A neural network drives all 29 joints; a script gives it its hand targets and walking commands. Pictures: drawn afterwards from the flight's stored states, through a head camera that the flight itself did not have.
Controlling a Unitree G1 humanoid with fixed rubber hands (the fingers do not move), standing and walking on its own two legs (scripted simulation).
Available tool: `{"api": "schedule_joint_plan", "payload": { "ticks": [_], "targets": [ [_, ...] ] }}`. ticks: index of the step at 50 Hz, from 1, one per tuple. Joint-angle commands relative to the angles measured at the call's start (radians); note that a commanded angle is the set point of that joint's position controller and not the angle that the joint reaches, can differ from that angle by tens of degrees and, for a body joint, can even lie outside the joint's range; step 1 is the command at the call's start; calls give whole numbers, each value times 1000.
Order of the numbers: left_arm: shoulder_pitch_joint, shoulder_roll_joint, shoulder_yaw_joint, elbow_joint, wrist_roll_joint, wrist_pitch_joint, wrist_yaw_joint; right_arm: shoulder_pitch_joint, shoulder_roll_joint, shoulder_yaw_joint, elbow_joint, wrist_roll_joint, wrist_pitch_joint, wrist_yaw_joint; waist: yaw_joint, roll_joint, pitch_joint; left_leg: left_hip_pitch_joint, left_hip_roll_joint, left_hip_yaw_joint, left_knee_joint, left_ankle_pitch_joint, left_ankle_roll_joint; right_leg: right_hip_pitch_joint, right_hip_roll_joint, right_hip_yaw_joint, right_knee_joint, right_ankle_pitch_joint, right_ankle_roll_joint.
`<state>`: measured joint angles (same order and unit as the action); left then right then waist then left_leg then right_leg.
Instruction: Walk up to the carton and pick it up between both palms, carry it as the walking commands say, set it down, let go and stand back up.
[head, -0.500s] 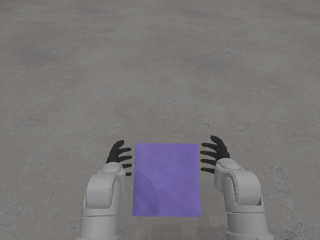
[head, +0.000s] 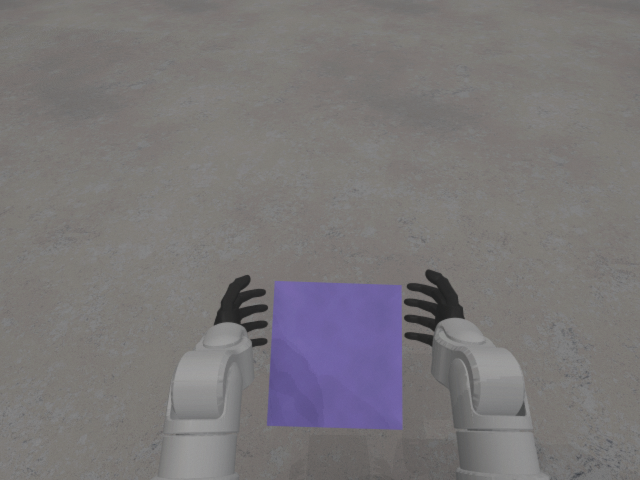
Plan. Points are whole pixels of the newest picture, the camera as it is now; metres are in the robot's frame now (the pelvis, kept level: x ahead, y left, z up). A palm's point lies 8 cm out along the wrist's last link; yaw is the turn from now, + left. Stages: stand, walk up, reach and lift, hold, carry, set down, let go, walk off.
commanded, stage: carry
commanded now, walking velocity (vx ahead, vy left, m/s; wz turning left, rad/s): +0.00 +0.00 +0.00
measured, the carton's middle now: (334, 348) +0.33 +0.00 -0.04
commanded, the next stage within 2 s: hold in 1.00 s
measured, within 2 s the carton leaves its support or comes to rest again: neither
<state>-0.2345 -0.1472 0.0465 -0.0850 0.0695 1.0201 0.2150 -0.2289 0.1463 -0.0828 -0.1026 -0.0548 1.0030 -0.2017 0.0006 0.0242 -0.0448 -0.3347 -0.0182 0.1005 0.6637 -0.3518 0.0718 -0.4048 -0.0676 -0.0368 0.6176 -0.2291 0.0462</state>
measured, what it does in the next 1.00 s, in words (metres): stands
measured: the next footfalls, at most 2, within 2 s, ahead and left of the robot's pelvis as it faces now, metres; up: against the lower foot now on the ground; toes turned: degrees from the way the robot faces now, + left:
none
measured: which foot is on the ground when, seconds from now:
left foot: down 0.00-1.00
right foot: down 0.00-1.00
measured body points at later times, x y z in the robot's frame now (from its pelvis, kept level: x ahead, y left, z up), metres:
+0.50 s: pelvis -0.01 -0.02 +0.00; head -0.03 -0.01 +0.45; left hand +0.29 +0.11 +0.06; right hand +0.29 -0.15 +0.07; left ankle +0.00 +0.07 -0.72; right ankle +0.06 -0.15 -0.72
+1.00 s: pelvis -0.01 -0.02 +0.00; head -0.01 -0.02 +0.45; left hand +0.30 +0.11 +0.06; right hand +0.29 -0.15 +0.06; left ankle +0.00 +0.07 -0.72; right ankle +0.06 -0.15 -0.72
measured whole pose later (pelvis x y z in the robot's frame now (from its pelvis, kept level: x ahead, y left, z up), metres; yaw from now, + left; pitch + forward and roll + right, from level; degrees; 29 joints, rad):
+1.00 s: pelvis -0.01 -0.02 +0.00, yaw -1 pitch +1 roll +0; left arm -0.23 -0.15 0.07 -0.01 0.08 0.94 0.19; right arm -0.23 0.15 -0.09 -0.03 -0.07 0.93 -0.18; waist 0.01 0.01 -0.03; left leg -0.32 0.01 0.11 0.63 -0.33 0.05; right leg -0.40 -0.04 -0.03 0.58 -0.20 0.02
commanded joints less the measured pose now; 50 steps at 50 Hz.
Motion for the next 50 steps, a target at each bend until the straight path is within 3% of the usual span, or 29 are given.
{"api": "schedule_joint_plan", "payload": {
  "ticks": [1,3,5,8,10,11,15,16,17,18,19,22,23,25,29,31,32,35,37,38,39,40,41,42,46,47,48,49,50],
  "targets": [
    [-334,-875,-383,-147,-226,-70,-183,-366,881,456,-158,230,-27,174,-7,-66,-370,189,164,-140,-129,410,-30,120,-40,33,-67,207,-44],
    [-358,-849,-362,-50,-195,-69,-195,-307,860,397,3,167,-23,182,-7,-47,-356,161,157,-154,-160,348,-28,123,-40,45,-62,215,-48],
    [-474,-920,-470,-347,-309,-73,-184,-382,962,491,-260,276,-26,172,-5,-40,-354,133,156,-165,-173,275,-26,147,-36,34,-74,186,-41],
    [-347,-814,-331,-10,-175,-76,-200,-352,846,411,14,171,-36,185,-5,-75,-330,119,150,-154,-190,159,-17,133,-47,57,-96,137,-59],
    [-388,-905,-427,-245,-269,-75,-182,-386,925,489,-231,267,-38,170,-2,-31,-311,89,130,-120,-152,119,-16,130,-59,75,-114,149,-58],
    [-393,-829,-374,-108,-205,-86,-193,-334,862,410,-36,190,-44,183,-1,-19,-317,91,146,-147,-186,157,-24,130,-49,48,-88,140,-53],
    [-425,-834,-401,-215,-225,-89,-185,-332,901,452,-76,221,-34,182,2,-32,-307,108,148,-138,-181,120,-23,125,-58,61,-117,102,-56],
    [-386,-789,-332,19,-150,-87,-199,-323,820,358,84,138,-47,195,4,-19,-299,86,146,-146,-203,94,-18,110,-56,64,-114,102,-47],
    [-397,-913,-452,-269,-273,-78,-182,-390,937,499,-246,280,-43,178,3,-42,-328,104,141,-142,-189,108,-13,143,-62,70,-116,131,-54],
    [-351,-850,-365,-48,-188,-80,-195,-385,856,426,-59,199,-49,188,6,-55,-327,102,136,-112,-151,141,-12,126,-64,75,-122,185,-53],
    [-414,-865,-375,-153,-219,-95,-195,-422,913,464,-111,232,-52,186,5,-136,-361,100,124,-114,-135,104,-18,170,-68,86,-137,202,-63],
    [-380,-803,-335,10,-171,-106,-210,-313,838,367,89,147,-67,195,-1,-63,-336,133,138,-113,-154,130,-18,130,-67,74,-121,182,-56],
    [-464,-899,-452,-297,-264,-104,-186,-400,946,490,-193,262,-57,183,0,-20,-289,104,129,-112,-174,67,-23,121,-64,70,-134,112,-55],
    [-386,-845,-364,-1,-166,-94,-196,-352,852,384,48,152,-60,191,2,-7,-301,112,154,-151,-214,103,-8,102,-40,56,-116,75,-54],
    [-397,-913,-405,-96,-215,-100,-190,-456,890,445,-141,235,-74,191,2,23,-236,64,156,-162,-246,7,-27,81,-31,60,-127,-9,-58],
    [-378,-788,-302,62,-131,-121,-200,-363,807,346,105,141,-81,204,6,18,-280,71,168,-189,-264,14,-15,112,-26,45,-105,8,-57],
    [-515,-892,-412,-243,-252,-127,-190,-433,935,449,-127,245,-75,194,2,-10,-265,68,158,-151,-229,13,-20,104,-29,63,-137,13,-61],
    [-434,-828,-329,20,-171,-119,-201,-379,853,360,89,152,-84,198,0,26,-304,116,173,-176,-244,192,-30,120,-9,33,-84,108,-59],
    [-442,-856,-368,-84,-205,-140,-200,-414,875,407,-47,193,-106,196,1,-12,-312,165,160,-135,-188,275,-37,98,-15,39,-95,108,-66],
    [-399,-753,-237,215,-82,-157,-222,-413,778,302,234,76,-128,211,6,-64,-318,136,159,-140,-178,200,-29,127,-22,61,-127,118,-66],
    [-439,-892,-422,-136,-262,-163,-208,-415,880,448,-117,232,-132,194,2,-21,-316,136,152,-141,-195,142,-27,107,-29,64,-114,101,-70],
    [-483,-835,-356,-35,-199,-168,-221,-378,873,371,62,159,-129,209,3,2,-305,116,156,-174,-228,124,-19,133,-21,51,-105,90,-68],
    [-544,-964,-472,-362,-335,-152,-194,-441,986,486,-267,287,-112,180,-1,-20,-337,136,147,-127,-192,175,-23,150,-35,55,-95,139,-76],
    [-403,-835,-346,-38,-194,-138,-196,-384,846,391,-18,183,-104,187,3,-22,-313,139,137,-112,-174,149,-22,109,-38,66,-125,156,-75],
    [-445,-912,-453,-267,-287,-135,-196,-417,956,518,-217,262,-101,172,-1,-141,-375,166,139,-128,-115,231,-7,167,-42,70,-108,292,-77],
    [-308,-759,-281,84,-124,-134,-212,-355,756,345,95,118,-112,192,4,-37,-358,146,150,-133,-169,287,-14,153,-31,51,-66,266,-74],
    [-443,-936,-473,-267,-304,-125,-189,-400,930,489,-256,270,-96,171,1,-6,-361,149,140,-101,-148,217,-16,135,-45,78,-102,233,-82],
    [-411,-799,-340,-15,-173,-133,-201,-360,837,383,32,163,-99,189,2,-15,-331,125,145,-133,-173,206,-12,136,-33,59,-102,204,-75],
    [-409,-842,-360,-92,-203,-141,-196,-391,866,416,-45,205,-103,191,3,-1,-355,145,145,-117,-165,159,-11,132,-37,81,-111,183,-88]
  ]
}}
